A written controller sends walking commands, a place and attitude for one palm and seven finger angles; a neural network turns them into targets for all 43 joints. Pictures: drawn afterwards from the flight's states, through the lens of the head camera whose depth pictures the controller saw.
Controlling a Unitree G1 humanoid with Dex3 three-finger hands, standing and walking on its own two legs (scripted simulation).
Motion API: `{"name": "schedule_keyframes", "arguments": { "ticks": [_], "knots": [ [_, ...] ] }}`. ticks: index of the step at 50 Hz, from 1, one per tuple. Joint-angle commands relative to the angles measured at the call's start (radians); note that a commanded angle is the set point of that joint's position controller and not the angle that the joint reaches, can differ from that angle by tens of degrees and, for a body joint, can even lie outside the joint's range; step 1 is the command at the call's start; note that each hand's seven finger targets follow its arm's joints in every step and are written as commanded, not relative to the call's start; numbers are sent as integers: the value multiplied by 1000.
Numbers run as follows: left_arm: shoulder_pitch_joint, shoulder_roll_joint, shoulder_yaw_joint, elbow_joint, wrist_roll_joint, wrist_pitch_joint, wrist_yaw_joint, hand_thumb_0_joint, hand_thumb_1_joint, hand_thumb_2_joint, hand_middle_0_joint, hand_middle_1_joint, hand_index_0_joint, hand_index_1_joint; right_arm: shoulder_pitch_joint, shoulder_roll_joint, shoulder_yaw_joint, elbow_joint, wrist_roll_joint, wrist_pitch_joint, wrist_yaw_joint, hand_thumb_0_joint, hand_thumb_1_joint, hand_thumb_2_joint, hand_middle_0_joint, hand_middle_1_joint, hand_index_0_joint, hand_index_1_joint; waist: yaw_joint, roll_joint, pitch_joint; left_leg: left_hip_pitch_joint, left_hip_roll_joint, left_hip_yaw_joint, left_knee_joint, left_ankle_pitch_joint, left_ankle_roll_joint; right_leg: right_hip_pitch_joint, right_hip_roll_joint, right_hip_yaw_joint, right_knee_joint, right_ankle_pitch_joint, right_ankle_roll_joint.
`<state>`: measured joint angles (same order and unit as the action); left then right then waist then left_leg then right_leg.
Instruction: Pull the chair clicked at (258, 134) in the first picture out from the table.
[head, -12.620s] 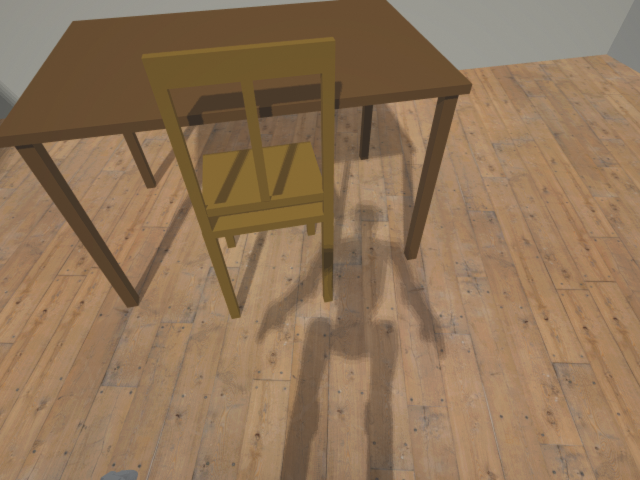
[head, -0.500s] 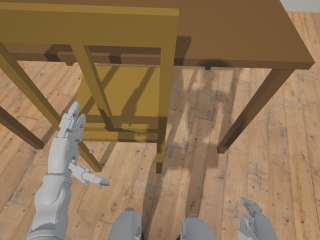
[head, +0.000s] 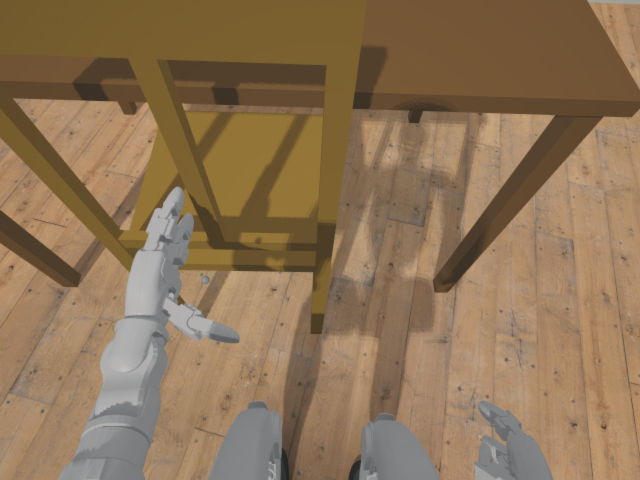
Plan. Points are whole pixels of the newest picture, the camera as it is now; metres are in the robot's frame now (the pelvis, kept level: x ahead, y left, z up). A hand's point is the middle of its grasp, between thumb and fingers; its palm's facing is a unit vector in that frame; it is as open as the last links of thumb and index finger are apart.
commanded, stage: aim the fingers beside a spindle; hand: left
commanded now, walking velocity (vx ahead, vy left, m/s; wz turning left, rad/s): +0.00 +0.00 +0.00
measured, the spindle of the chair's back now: (192, 171) +0.48 +0.18 +0.06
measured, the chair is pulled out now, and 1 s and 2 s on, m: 0.00 0.00 0.00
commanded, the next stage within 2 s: none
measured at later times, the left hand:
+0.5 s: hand (205, 283) +0.33 +0.14 +0.04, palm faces -0.03 -1.00 -0.03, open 16.9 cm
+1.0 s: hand (204, 288) +0.34 +0.15 +0.01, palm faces -0.01 -1.00 -0.01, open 16.9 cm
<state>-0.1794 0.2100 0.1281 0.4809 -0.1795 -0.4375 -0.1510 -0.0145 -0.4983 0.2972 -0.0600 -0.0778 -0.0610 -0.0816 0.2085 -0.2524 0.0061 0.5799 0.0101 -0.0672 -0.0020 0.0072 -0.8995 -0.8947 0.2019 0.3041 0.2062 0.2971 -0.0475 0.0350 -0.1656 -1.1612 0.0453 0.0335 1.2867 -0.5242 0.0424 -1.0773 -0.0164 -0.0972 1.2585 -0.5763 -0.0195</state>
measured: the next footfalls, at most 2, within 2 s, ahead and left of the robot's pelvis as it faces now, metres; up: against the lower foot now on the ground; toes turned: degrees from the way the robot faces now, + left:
none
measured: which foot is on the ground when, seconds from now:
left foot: down 0.00-1.00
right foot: down 0.00-1.00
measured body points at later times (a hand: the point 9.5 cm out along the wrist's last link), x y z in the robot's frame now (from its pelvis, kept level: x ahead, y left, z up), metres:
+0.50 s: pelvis +0.00 +0.00 +0.01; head +0.11 +0.01 +0.44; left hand +0.33 +0.20 +0.04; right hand +0.16 -0.25 -0.10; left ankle +0.04 +0.09 -0.62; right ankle +0.01 -0.11 -0.62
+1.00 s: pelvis +0.00 -0.01 +0.00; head +0.11 +0.00 +0.44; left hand +0.33 +0.21 +0.01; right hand +0.15 -0.26 -0.11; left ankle +0.04 +0.09 -0.62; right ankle +0.01 -0.11 -0.62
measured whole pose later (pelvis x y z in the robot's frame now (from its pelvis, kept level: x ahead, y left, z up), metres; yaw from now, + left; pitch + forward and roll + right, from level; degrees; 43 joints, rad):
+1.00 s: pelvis +0.00 -0.01 +0.00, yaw +0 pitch +22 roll -3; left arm -0.13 0.21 0.14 0.46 -0.19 -0.44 -0.15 -0.01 -0.50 0.30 -0.06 -0.08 -0.06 -0.08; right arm 0.20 -0.25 0.00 0.57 0.01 -0.04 0.00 0.01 -0.90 -0.89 0.20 0.30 0.21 0.30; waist -0.05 0.03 -0.16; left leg -1.15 0.05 0.02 1.29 -0.53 0.03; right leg -1.07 -0.01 -0.10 1.26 -0.58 -0.03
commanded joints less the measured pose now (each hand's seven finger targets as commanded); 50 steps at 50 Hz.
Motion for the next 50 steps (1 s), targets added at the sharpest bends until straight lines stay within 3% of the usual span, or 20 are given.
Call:
{"name": "schedule_keyframes", "arguments": {
  "ticks": [1, 3, 4, 7, 11, 14, 17, 19, 23, 26, 29, 31, 33, 35, 40, 42, 43, 44, 47, 50],
  "knots": [
    [-159, 149, 69, -394, -18, -116, 26, 0, -500, 300, -60, -80, -60, -80, 36, -148, -67, -142, -4, -33, -4, 0, -900, -900, 200, 300, 200, 300, 27, 84, -510, 498, -14, -98, -187, 392, -30, 174, 21, 53, -161, 326, -15],
    [-127, 155, 76, -424, -19, -124, 48, 0, -500, 300, -60, -80, -60, -80, 35, -141, -65, -142, -6, -29, -1, 0, -900, -900, 200, 300, 200, 300, 22, 52, -512, 494, -14, -93, -187, 402, -28, 205, 24, 57, -171, 345, -9],
    [-101, 183, 107, -382, -13, -120, 56, 0, -500, 300, -60, -80, -60, -80, 42, -144, -62, -133, -7, -25, -1, 0, -900, -900, 200, 300, 200, 300, 20, 34, -472, 452, -15, -96, -187, 396, -26, 203, 29, 52, -165, 343, -11],
    [-75, 122, 63, -244, 3, -95, 51, 0, -500, 300, -60, -80, -60, -80, 39, -141, -58, -116, -2, -9, 0, 0, -900, -900, 200, 300, 200, 300, -18, -54, -325, 331, -18, -83, -185, 273, -18, 175, 30, 55, -185, 282, -1],
    [-62, 74, 21, -148, -10, -65, -1, 0, -500, 300, -60, -80, -60, -80, 34, -152, -58, -124, 8, -1, 0, 0, -900, -900, 200, 300, 200, 300, -24, -61, -258, 276, -26, -76, -186, 188, -16, 147, 28, 58, -203, 216, -6],
    [-138, 51, -35, -269, -25, -85, -31, 0, -500, 300, -60, -80, -60, -80, 26, -151, -62, -144, 10, -13, -6, 0, -900, -900, 200, 300, 200, 300, -23, 15, -339, 348, -24, -82, -177, 234, -14, 146, 23, 59, -193, 237, -12],
    [-158, 99, -9, -444, -29, -133, -3, 0, -500, 300, -60, -80, -60, -80, 31, -144, -67, -145, 1, -28, -12, 0, -900, -900, 200, 300, 200, 300, -1, 90, -461, 493, -14, -99, -182, 358, -24, 150, 21, 54, -177, 300, -14],
    [-130, 155, 40, -477, -16, -150, 37, 0, -500, 300, -60, -80, -60, -80, 35, -148, -66, -131, -6, -32, -10, 0, -900, -900, 200, 300, 200, 300, 5, 100, -467, 514, -9, -111, -183, 402, -29, 139, 25, 47, -165, 311, -15],
    [-83, 116, 39, -294, 19, -122, 81, 0, -500, 300, -60, -80, -60, -80, 22, -141, -58, -113, -9, -13, 0, 0, -900, -900, 200, 300, 200, 300, -15, -4, -309, 367, -17, -102, -186, 259, -24, 114, 29, 45, -176, 233, -7],
    [-104, 108, 47, -118, 28, -76, 62, 0, -500, 300, -60, -80, -60, -80, 19, -149, -53, -114, 0, 5, 0, 0, -900, -900, 200, 300, 200, 300, -29, -78, -224, 233, -31, -78, -177, 123, -16, 119, 29, 60, -199, 147, -4],
    [-109, 90, 27, -159, 7, -66, 21, 0, -500, 300, -60, -80, -60, -80, 16, -152, -57, -145, 4, 6, -1, 0, -900, -900, 200, 300, 200, 300, -5, -14, -320, 281, -34, -69, -175, 173, -15, 156, 25, 69, -194, 195, -11],
    [-118, 125, 52, -272, -18, -87, 3, 0, -500, 300, -60, -80, -60, -80, 17, -149, -61, -156, 5, 2, -4, 0, -900, -900, 200, 300, 200, 300, 12, 5, -426, 349, -30, -67, -170, 256, -17, 211, 24, 78, -189, 278, -11],
    [-150, 138, 42, -422, -30, -124, 3, 0, -500, 300, -60, -80, -60, -80, 17, -140, -60, -161, 2, -10, -6, 0, -900, -900, 200, 300, 200, 300, 20, 76, -506, 435, -26, -72, -172, 351, -20, 243, 23, 80, -179, 351, -12],
    [-127, 145, 38, -488, -31, -141, 16, 0, -500, 300, -60, -80, -60, -80, 26, -138, -61, -150, -2, -21, -6, 0, -900, -900, 200, 300, 200, 300, 14, 86, -519, 493, -17, -88, -175, 414, -23, 221, 26, 66, -173, 371, -12],
    [-73, 82, 5, -228, 0, -98, 36, 0, -500, 300, -60, -80, -60, -80, 28, -142, -53, -105, -2, -13, -4, 0, -900, -900, 200, 300, 200, 300, -42, -51, -262, 291, -23, -81, -170, 220, -14, 140, 31, 59, -197, 238, 0],
    [-75, 94, 36, -110, 0, -72, 23, 0, -500, 300, -60, -80, -60, -80, 27, -151, -53, -103, 5, -4, -6, 0, -900, -900, 200, 300, 200, 300, -39, -105, -196, 206, -31, -73, -165, 128, -13, 131, 29, 69, -214, 158, 0],
    [-103, 89, 27, -95, -1, -66, 13, 0, -500, 300, -60, -80, -60, -80, 22, -153, -52, -109, 9, -3, -7, 0, -900, -900, 200, 300, 200, 300, -41, -103, -201, 194, -35, -67, -160, 108, -11, 133, 25, 79, -221, 136, -1],
    [-103, 118, 59, -105, -3, -68, 8, 0, -500, 300, -60, -80, -60, -80, 20, -157, -55, -117, 10, -2, -9, 0, -900, -900, 200, 300, 200, 300, -23, -86, -229, 202, -35, -65, -160, 119, -11, 143, 26, 81, -213, 142, -6],
    [-160, 132, 53, -286, -21, -107, -4, 0, -500, 300, -60, -80, -60, -80, 18, -145, -59, -144, 4, -13, -10, 0, -900, -900, 200, 300, 200, 300, 11, 39, -405, 319, -35, -61, -161, 230, -14, 208, 20, 91, -192, 251, -12],
    [-142, 195, 93, -468, -33, -151, 13, 0, -500, 300, -60, -80, -60, -80, 26, -140, -60, -151, -4, -24, -9, 0, -900, -900, 200, 300, 200, 300, 27, 95, -544, 461, -25, -75, -171, 396, -19, 259, 25, 81, -172, 380, -13]
  ]
}}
